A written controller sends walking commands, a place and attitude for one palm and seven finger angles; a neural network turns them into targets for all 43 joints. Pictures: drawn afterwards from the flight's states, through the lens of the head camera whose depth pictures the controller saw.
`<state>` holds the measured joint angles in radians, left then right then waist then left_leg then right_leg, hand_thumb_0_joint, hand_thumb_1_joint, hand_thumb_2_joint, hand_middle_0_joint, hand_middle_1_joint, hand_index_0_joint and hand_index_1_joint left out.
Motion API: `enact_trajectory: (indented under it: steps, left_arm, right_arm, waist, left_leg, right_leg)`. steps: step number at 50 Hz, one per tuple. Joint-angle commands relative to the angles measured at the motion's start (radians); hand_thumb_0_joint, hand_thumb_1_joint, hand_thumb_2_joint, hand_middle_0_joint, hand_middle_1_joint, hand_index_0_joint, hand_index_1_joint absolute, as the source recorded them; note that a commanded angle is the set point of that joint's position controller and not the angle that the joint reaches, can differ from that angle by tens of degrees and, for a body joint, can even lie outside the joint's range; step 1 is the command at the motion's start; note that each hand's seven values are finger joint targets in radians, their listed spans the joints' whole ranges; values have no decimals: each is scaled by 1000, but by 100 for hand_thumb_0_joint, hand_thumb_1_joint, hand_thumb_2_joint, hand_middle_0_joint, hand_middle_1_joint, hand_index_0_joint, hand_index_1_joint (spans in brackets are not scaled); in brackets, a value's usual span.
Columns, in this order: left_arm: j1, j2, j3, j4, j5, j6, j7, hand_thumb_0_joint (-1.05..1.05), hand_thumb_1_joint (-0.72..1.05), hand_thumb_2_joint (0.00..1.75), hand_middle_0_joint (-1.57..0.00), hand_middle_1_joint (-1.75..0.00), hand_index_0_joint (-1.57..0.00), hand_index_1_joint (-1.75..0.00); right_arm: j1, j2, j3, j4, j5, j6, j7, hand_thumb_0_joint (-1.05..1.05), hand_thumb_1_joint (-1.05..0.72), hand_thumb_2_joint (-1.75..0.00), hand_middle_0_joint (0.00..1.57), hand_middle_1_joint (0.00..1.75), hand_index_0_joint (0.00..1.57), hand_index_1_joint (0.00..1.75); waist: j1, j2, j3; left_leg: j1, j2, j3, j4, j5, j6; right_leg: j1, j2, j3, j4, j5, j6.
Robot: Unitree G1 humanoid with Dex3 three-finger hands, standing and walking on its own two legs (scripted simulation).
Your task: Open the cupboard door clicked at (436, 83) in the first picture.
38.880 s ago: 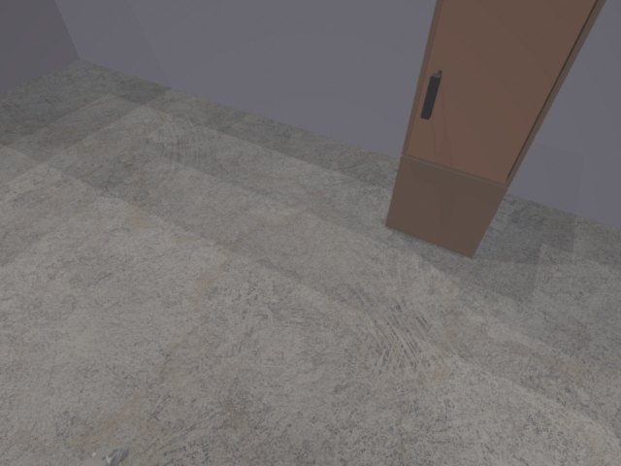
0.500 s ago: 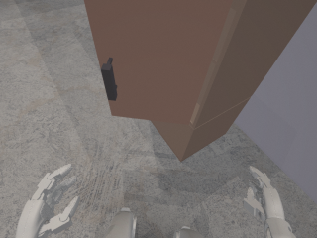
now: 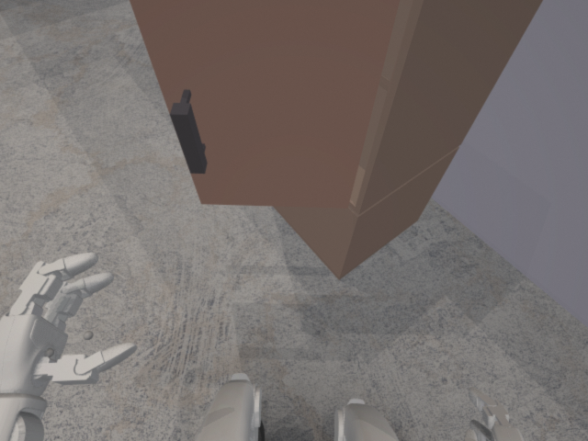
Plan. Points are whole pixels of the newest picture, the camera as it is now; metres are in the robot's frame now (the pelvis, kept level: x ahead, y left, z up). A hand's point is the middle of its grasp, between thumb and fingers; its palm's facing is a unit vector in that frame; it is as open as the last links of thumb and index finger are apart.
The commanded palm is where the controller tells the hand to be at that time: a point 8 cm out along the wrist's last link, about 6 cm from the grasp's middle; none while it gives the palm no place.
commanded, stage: raise the hand with hooked fingers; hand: left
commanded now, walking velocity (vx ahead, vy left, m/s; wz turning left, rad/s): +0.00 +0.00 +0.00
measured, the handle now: (192, 132) +0.59 +0.22 +0.02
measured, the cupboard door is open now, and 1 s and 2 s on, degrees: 51 51 51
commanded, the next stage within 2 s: move the hooked fingers beside the handle in 1.16 s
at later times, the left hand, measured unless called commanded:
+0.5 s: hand (53, 320) +0.25 +0.31 +0.03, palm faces +0.05 -1.00 -0.05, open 13.9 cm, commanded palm +0.24 +0.36 +0.04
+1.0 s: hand (81, 289) +0.29 +0.29 +0.04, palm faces +0.04 -1.00 -0.05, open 14.0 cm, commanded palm +0.27 +0.34 +0.04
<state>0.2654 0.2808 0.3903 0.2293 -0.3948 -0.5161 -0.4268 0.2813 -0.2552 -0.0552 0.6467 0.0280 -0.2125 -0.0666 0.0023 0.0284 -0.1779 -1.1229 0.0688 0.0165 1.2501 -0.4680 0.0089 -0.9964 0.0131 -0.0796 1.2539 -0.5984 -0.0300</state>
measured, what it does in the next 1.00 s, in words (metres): stands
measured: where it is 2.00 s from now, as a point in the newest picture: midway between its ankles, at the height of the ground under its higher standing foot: outside the picture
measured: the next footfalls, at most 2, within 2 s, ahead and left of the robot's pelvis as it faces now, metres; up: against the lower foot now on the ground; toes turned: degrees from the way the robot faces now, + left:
none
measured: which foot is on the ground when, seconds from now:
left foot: down 0.00-1.00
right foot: down 0.00-1.00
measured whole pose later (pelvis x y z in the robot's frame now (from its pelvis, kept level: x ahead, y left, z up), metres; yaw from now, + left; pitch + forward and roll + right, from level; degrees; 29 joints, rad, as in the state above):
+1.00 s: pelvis +0.00 +0.02 +0.00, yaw +0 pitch +21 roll -4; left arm 0.04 0.39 0.43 0.36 -0.37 -0.42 -0.48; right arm 0.27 -0.28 0.00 0.56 0.03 -0.18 -0.05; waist -0.02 0.01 -0.17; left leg -1.16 0.06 0.00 1.28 -0.49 0.03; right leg -1.01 0.01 -0.09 1.25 -0.60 -0.01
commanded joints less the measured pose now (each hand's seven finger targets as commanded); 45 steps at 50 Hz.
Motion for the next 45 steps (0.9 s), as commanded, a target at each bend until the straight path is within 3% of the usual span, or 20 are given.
enact_trajectory:
  steps: [1,4,6,9,13,16,18,22,26,28,33,36,40,42,45]
  left_arm:
    - [-118,176,-8,-106,-5,-56,-66,0,-22,42,-28,-102,-28,-102]
    - [-141,262,55,-224,-8,-42,-65,0,-29,39,-29,-107,-29,-107]
    - [-136,311,106,-285,-4,-37,-26,0,-34,37,-29,-110,-29,-110]
    - [-91,256,98,-312,-1,-29,44,0,-41,34,-29,-114,-29,-114]
    - [-92,207,44,-202,34,31,70,0,-50,30,-30,-120,-30,-120]
    - [-157,182,-5,-116,47,84,33,0,-50,30,-30,-120,-30,-120]
    - [-228,213,-2,-125,53,94,6,0,-50,30,-30,-120,-30,-120]
    - [-334,285,51,-188,48,60,-16,0,-50,30,-30,-120,-30,-120]
    - [-342,338,112,-175,37,20,-9,0,-50,30,-30,-120,-30,-120]
    - [-336,337,114,-137,34,25,-18,0,-50,30,-30,-120,-30,-120]
    - [-352,347,125,-25,16,90,-69,0,-50,30,-30,-120,-30,-120]
    - [-342,311,92,-33,-5,110,-100,0,-50,30,-30,-120,-30,-120]
    - [-337,336,118,-65,-7,82,-88,0,-50,30,-30,-120,-30,-120]
    - [-337,365,145,-72,-2,57,-70,0,-50,30,-30,-120,-30,-120]
    - [-338,356,150,-69,-3,33,-49,0,-50,30,-30,-120,-30,-120]
  right_arm:
    - [-68,-154,-31,-181,13,-75,-22,0,-90,-90,20,30,20,30]
    - [-60,-166,-29,-200,12,-84,-26,0,-90,-90,20,30,20,30]
    - [-61,-168,-25,-206,6,-85,-20,0,-90,-90,20,30,20,30]
    - [-80,-157,-17,-211,-4,-74,-4,0,-90,-90,20,30,20,30]
    - [-64,-171,-12,-218,-9,-39,12,0,-90,-90,20,30,20,30]
    - [-46,-185,-6,-237,-1,-23,8,0,-90,-90,20,30,20,30]
    - [-41,-197,-5,-243,4,-20,2,0,-90,-90,20,30,20,30]
    - [-35,-198,-3,-241,-4,-30,-8,0,-90,-90,20,30,20,30]
    - [-38,-194,3,-232,-15,-34,-7,0,-90,-90,20,30,20,30]
    - [-40,-192,5,-227,-12,-27,-5,0,-90,-90,20,30,20,30]
    - [-22,-203,1,-224,1,-12,-9,0,-90,-90,20,30,20,30]
    - [-22,-202,-2,-234,8,-19,-8,0,-90,-90,20,30,20,30]
    - [-14,-199,-9,-227,6,-23,-3,0,-90,-90,20,30,20,30]
    - [-11,-194,-6,-224,1,-24,1,0,-90,-90,20,30,20,30]
    - [-14,-186,-6,-216,0,-19,2,0,-90,-90,20,30,20,30]
  waist:
    - [-21,-15,-176]
    - [11,68,-298]
    - [33,111,-321]
    - [38,164,-293]
    - [6,151,-209]
    - [-29,82,-151]
    - [-33,79,-176]
    - [-17,133,-251]
    - [4,166,-274]
    - [2,172,-278]
    - [-5,116,-288]
    - [-4,107,-295]
    - [-2,74,-307]
    - [4,89,-305]
    - [1,93,-294]
  left_leg:
    - [202,-41,-53,-113,35,34]
    - [328,-38,-75,-174,71,32]
    - [397,-29,-110,-215,83,18]
    - [460,-24,-150,-265,75,-6]
    - [448,-15,-186,-298,6,-30]
    - [401,-15,-198,-309,-84,-22]
    - [417,-17,-203,-310,-100,-21]
    - [498,-20,-215,-293,-27,-37]
    - [513,-23,-226,-285,19,-54]
    - [509,-22,-211,-277,33,-47]
    - [465,-23,-183,-253,70,-27]
    - [459,-27,-169,-240,102,-18]
    - [432,-30,-143,-204,151,-4]
    - [411,-32,-126,-188,167,0]
    - [377,-35,-104,-167,171,7]
  right_leg:
    - [7,8,120,-251,-26,17]
    - [32,14,65,-217,68,5]
    - [11,26,24,-178,112,-5]
    - [-26,23,-14,-156,127,-8]
    - [-86,25,-38,-148,104,-2]
    - [-103,31,-37,-166,78,3]
    - [-100,30,-32,-172,72,3]
    - [-113,33,-22,-160,90,-7]
    - [-124,33,-19,-140,98,-13]
    - [-116,29,-20,-150,104,-11]
    - [-85,30,-21,-168,129,-4]
    - [-63,33,-17,-179,147,-6]
    - [-43,33,-8,-179,169,-5]
    - [-32,35,1,-176,170,-6]
    - [-16,33,11,-176,175,-5]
